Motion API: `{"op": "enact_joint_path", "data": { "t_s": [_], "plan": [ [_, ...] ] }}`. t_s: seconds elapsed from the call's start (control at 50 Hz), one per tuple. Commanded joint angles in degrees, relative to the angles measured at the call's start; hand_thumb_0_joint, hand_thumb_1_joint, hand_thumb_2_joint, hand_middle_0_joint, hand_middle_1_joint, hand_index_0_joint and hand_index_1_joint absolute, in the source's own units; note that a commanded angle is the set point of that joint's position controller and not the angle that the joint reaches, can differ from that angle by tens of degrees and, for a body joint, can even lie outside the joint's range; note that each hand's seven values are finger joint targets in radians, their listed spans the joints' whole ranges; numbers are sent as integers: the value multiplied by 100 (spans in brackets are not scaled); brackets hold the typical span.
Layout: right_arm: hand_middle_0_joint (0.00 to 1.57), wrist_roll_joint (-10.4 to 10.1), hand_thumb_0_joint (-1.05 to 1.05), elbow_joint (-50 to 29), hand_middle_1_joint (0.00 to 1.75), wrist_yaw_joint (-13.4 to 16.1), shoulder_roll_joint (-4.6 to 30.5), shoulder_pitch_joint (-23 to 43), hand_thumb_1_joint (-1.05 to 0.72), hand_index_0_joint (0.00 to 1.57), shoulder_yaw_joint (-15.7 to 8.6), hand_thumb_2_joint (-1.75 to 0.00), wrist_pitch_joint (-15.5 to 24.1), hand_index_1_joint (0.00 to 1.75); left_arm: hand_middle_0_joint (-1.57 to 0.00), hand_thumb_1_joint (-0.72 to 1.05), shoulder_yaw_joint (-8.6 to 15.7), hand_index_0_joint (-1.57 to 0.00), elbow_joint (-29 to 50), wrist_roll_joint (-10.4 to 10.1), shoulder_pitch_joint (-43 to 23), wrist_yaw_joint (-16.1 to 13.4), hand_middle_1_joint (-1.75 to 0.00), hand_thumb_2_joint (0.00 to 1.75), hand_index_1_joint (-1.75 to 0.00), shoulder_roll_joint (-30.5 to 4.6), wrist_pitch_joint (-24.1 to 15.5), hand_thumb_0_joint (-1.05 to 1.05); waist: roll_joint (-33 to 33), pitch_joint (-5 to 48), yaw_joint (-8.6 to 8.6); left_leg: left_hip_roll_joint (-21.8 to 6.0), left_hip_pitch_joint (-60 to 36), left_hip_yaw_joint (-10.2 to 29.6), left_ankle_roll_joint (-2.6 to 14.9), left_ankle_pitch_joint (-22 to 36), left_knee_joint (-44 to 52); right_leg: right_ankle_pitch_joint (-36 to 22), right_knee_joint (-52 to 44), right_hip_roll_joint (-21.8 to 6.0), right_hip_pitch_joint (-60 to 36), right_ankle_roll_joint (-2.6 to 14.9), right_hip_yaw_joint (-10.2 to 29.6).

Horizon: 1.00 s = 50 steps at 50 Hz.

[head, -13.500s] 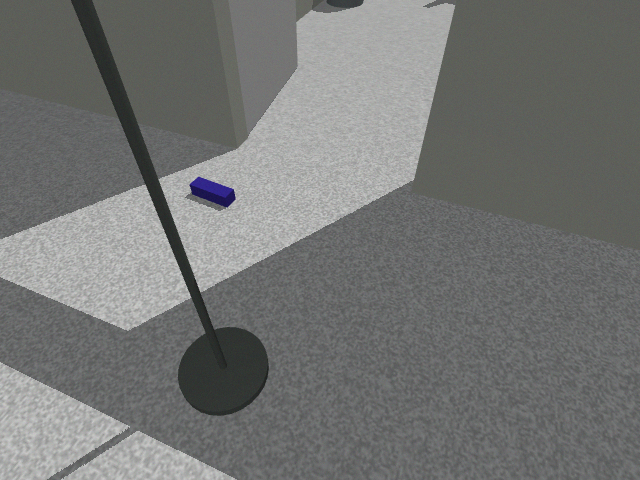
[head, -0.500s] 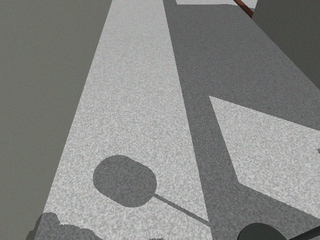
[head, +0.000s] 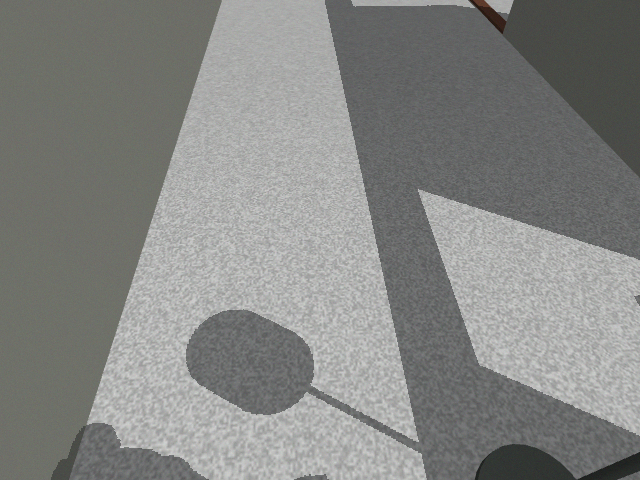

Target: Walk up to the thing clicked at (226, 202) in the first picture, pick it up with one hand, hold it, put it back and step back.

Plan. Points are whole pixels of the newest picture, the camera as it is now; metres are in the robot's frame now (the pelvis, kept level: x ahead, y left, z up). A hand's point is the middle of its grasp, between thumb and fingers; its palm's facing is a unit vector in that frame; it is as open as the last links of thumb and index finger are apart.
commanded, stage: stand
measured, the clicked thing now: out of the picture +0.77 -1.28 -0.75
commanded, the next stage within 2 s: walk up in 0.02 s
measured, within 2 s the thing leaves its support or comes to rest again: neither
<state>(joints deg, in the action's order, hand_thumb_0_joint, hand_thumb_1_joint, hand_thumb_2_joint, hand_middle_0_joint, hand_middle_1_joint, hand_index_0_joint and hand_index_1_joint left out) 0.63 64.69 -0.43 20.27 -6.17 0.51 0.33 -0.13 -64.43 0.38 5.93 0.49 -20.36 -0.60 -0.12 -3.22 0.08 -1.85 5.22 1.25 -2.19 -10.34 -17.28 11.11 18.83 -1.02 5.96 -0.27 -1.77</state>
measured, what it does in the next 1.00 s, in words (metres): walks ahead: left foot, then right foot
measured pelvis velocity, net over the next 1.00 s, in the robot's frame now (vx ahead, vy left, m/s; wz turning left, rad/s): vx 0.38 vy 0.02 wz -0.01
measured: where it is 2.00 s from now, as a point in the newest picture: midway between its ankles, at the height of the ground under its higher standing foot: (313, 294)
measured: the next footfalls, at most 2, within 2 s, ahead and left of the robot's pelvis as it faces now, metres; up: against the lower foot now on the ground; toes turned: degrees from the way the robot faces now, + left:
left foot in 0.30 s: +0.17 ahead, +0.18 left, +0.00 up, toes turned +7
right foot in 0.76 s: +0.43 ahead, -0.10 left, +0.00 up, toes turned -7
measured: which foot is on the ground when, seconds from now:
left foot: down 0.00-0.08, up 0.10-0.28, down 0.30-0.80, up 0.82-1.00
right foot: down 0.00-0.32, up 0.34-0.74, down 0.76-1.00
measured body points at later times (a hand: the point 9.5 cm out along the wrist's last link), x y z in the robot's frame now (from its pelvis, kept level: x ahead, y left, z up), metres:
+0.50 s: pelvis +0.12 +0.07 -0.01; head +0.12 +0.09 +0.44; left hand +0.18 +0.40 -0.14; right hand +0.17 -0.27 -0.10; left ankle +0.13 +0.18 -0.75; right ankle +0.15 -0.08 -0.69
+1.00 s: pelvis +0.38 +0.02 -0.01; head +0.40 +0.00 +0.44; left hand +0.48 +0.33 -0.10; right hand +0.45 -0.31 -0.13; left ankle +0.42 +0.17 -0.69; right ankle +0.39 -0.10 -0.75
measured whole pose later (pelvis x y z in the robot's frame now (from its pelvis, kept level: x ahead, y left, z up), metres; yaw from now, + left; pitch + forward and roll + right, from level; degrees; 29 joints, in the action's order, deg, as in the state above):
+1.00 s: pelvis +0.38 +0.02 -0.01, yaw -1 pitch -2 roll -1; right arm 0.6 52.2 -4.3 24.8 -14.6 -3.9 3.2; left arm 2.4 -50.6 0.0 12.2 3.8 -21.2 -5.2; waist -3.7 -3.9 0.3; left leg -5.5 27.8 0.5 0.8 -15.6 -56.7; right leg 14.5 27.1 -1.7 10.4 1.5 -5.7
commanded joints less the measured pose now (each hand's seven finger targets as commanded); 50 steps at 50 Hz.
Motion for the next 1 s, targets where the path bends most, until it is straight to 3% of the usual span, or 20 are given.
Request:
{"op": "enact_joint_path", "data": {
  "t_s": [0.0, 0.02, 0.06, 0.1, 0.22, 0.28, 0.3, 0.32, 0.34, 0.38, 0.5, 0.58, 0.68, 0.72, 0.74, 0.76, 0.78, 0.82, 0.88, 0.98],
  "plan": [
    [20, 78, 0, -639, 30, -64, 1793, -123, -90, 20, -679, -90, 253, 30, -20, 90, 709, -20, 600, 132, 210, 104, -30, 90, -30, -1890, -225, 0, 94, 1294, 64, -395, 14, 357, 762, -2023, -479, 1927, 240, -472, -456, 364, 402],
    [20, 141, 0, -689, 30, -151, 1781, 46, -90, 20, -715, -90, 260, 30, -20, 90, 749, -20, 525, 175, 316, 169, -30, 90, -30, -1874, -225, 0, 89, 755, 191, -350, 934, 410, 806, -2961, -682, 3066, 228, -666, -196, 509, 790],
    [20, 157, 0, -1103, 30, -236, 1428, 746, -90, 20, -663, -90, 257, 30, -20, 90, 855, -20, 627, 201, 619, 224, -30, 90, -30, -2009, -268, 0, 654, -267, 573, 19, 2980, -337, 550, -2054, -1846, 3821, -693, -1534, -653, 1031, 1913],
    [20, 174, 0, -1254, 30, -249, 1371, 1079, -90, 20, -694, -90, 311, 30, -20, 90, 910, -20, 724, 221, 815, 202, -30, 90, -30, -2138, -363, 0, 679, -591, 801, -280, 3915, 115, 401, -1583, -2931, 2963, -1352, -2355, -958, 1592, 2821],
    [20, 164, 0, -1100, 30, -453, 1434, -256, -90, 20, -891, -90, 341, 30, -20, 90, 828, -20, 1354, 203, -296, 317, -30, 90, -30, -2012, -335, 0, 1134, -137, -122, -332, 1163, -329, 215, -875, -1794, 2326, -858, -1308, 958, 991, 878],
    [20, 185, 0, -590, 30, -321, 1764, -1950, -90, 20, -1159, -90, 389, 30, -20, 90, 654, -20, 1431, 205, -233, 368, -30, 90, -30, -1498, -255, 0, -687, 535, -929, 62, -1944, -563, 319, -773, -1189, 2588, 1772, -501, 3033, 723, -109],
    [20, 282, 0, -527, 30, -208, 2344, -2673, -90, 20, -1289, -90, 431, 30, -20, 90, 500, -20, 1501, 177, -45, 354, -30, 90, -30, -982, -271, 0, -2291, 631, -1182, -1179, -2063, 1647, 566, -3200, 82, 2650, 4169, 369, 3935, 518, -143],
    [20, 184, 0, -942, 30, -214, 2687, -1831, -90, 20, -1253, -90, 481, 30, -20, 90, 549, -20, 1500, 78, 40, 299, -30, 90, -30, -1281, -261, 0, -1681, 452, -833, -2306, -942, 4115, 1172, -4829, 1362, 2164, 4902, 441, 3952, 446, 834],
    [20, 29, 0, -1202, 30, -212, 2600, -1099, -90, 20, -1235, -90, 487, 30, -20, 90, 561, -20, 1496, 95, 72, 273, -30, 90, -30, -1660, -294, 0, -886, -18, -453, -2480, -214, 3909, 1485, -4595, 1451, 1651, 4917, -50, 3689, 438, 1321],
    [20, 39, 0, -1448, 30, -195, 2053, -403, -90, 20, -985, -90, 547, 30, -20, 90, 629, -20, 1072, -33, 678, 320, -30, 90, -30, -1835, -278, 0, -518, -235, 43, -1837, 148, 2150, 1232, -3389, 963, 925, 4510, -376, 3348, 250, 1111],
    [20, 27, 0, -1495, 30, -216, 1924, -698, -90, 20, -915, -90, 656, 30, -20, 90, 661, -20, 1153, 51, 523, 536, -30, 90, -30, -1694, -212, 0, -743, -396, -46, -1471, 476, 609, 1323, -2219, 1258, 186, 2972, -580, 2742, -148, 446],
    [20, -5, 0, -1538, 30, -231, 2007, -796, -90, 20, -940, -90, 658, 30, -20, 90, 641, -20, 1464, 76, -98, 606, -30, 90, -30, -1569, -237, 0, -679, -352, -181, -1379, 79, 190, 1297, -1704, 1099, -340, 2021, -680, 2634, -22, 193],
    [20, 29, 0, -1528, 30, -193, 1979, -1164, -90, 20, -931, -90, 569, 30, -20, 90, 635, -20, 1558, 61, -423, 563, -30, 90, -30, -1402, -318, 0, -573, -94, -270, -1282, -211, -205, 1200, 373, 186, -172, 1400, -338, 1811, 205, -307],
    [20, 30, 0, -1615, 30, -157, 1889, -1133, -90, 20, -885, -90, 517, 30, -20, 90, 716, -20, 1383, 53, 215, 489, -30, 90, -30, -1472, -359, 0, -143, 311, 137, -1049, 39, -589, 1025, 1658, -1206, -73, 1004, -50, 531, 320, -518],
    [20, 39, 0, -1664, 30, -162, 1597, -1295, -90, 20, -760, -90, 512, 30, -20, 90, 854, -20, 1167, 55, 1083, 396, -30, 90, -30, -1728, -404, 0, 457, 916, 537, -685, 648, -828, 807, 1553, -2662, 204, 971, -64, -833, 465, -348],
    [20, -57, 0, -1846, 30, -160, 1191, -1471, -90, 20, -609, -90, 527, 30, -20, 90, 1027, -20, 1127, 94, 1867, 294, -30, 90, -30, -2281, -447, 0, 1705, 1502, 831, -115, 1982, -962, 520, 23, -4382, 1318, 534, -1405, -2012, 844, 1738],
    [20, -111, 0, -1886, 30, -121, 1450, -1267, -90, 20, -669, -90, 520, 30, -20, 90, 1064, -20, 1166, -3, 1960, 270, -30, 90, -30, -2659, -452, 0, 1801, 1330, 870, 398, 3288, -510, 446, -1843, -5131, 1176, -327, -2383, -2412, 1578, 3877],
    [20, -115, 0, -1700, 30, -99, 1673, -935, -90, 20, -721, -90, 502, 30, -20, 90, 945, -20, 1390, -158, 1275, 210, -30, 90, -30, -2265, -446, 0, 579, 562, 608, -201, 3130, 405, 463, -1314, -5640, 112, -199, -2161, -1089, 1584, 2656],
    [20, -68, 0, -1509, 30, -216, 1533, -1316, -90, 20, -712, -90, 439, 30, -20, 90, 772, -20, 1589, -120, 641, 179, -30, 90, -30, -1800, -503, 0, 854, 33, 82, -477, 2539, 229, 429, -642, -4513, 307, -473, -1412, 330, 1138, 1182],
    [20, 36, 0, -1668, 30, -436, 1433, -882, -90, 20, -771, -90, 377, 30, -20, 90, 814, -20, 1876, 0, 489, 207, -30, 90, -30, -1899, -629, 0, 824, -173, 72, -671, 2641, -91, 135, -228, -2936, 970, -881, -1452, 664, 1367, 576]
  ]
}}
